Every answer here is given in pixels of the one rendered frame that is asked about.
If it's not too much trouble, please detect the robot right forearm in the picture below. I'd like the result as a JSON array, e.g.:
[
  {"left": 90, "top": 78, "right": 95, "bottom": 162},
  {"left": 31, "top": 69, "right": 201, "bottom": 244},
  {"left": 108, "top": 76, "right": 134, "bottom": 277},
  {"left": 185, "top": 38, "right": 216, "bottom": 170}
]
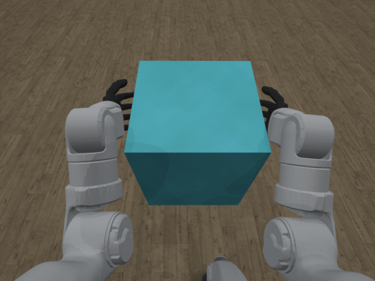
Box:
[{"left": 268, "top": 108, "right": 338, "bottom": 258}]

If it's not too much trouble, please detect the robot left forearm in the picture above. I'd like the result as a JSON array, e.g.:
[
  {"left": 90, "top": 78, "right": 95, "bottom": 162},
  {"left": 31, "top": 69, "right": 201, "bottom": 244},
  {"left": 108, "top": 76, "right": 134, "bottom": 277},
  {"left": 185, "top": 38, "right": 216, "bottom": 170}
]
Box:
[{"left": 62, "top": 101, "right": 125, "bottom": 252}]

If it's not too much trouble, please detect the left robot hand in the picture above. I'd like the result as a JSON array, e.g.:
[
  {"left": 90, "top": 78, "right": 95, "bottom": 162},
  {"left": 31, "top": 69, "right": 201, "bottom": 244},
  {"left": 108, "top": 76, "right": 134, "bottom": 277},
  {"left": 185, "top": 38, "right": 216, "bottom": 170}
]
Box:
[{"left": 103, "top": 79, "right": 134, "bottom": 131}]

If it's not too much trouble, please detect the carton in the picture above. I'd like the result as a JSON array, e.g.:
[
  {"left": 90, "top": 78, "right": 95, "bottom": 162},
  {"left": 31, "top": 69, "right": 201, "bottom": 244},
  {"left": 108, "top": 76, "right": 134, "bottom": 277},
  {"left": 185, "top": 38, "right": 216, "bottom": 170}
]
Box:
[{"left": 124, "top": 61, "right": 271, "bottom": 205}]

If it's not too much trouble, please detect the robot left upper arm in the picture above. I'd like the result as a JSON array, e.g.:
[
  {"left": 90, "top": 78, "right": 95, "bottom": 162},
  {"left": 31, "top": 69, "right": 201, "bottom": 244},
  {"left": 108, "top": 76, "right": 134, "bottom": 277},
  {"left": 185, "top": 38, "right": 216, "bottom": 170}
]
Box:
[{"left": 14, "top": 211, "right": 134, "bottom": 281}]

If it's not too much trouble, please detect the right robot hand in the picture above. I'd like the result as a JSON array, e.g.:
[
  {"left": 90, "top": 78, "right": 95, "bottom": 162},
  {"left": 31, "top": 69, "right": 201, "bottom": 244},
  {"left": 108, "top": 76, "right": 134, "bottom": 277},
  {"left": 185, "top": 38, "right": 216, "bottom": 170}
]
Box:
[{"left": 260, "top": 86, "right": 288, "bottom": 134}]

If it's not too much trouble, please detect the robot right upper arm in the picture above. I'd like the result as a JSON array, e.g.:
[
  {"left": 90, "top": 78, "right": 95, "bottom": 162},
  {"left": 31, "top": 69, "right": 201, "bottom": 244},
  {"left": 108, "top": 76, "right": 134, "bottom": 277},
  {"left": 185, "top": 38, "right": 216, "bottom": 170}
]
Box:
[{"left": 262, "top": 217, "right": 375, "bottom": 281}]

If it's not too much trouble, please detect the robot right thigh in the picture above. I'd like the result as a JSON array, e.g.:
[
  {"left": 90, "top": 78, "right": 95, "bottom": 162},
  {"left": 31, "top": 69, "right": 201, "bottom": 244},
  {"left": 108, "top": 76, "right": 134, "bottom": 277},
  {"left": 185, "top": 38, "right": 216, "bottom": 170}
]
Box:
[{"left": 207, "top": 261, "right": 247, "bottom": 281}]

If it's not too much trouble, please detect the right robot shin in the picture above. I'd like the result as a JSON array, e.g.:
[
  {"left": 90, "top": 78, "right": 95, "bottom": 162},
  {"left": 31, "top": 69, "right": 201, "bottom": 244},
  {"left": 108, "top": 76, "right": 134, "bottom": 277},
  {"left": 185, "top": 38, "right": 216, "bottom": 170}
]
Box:
[{"left": 212, "top": 256, "right": 226, "bottom": 264}]

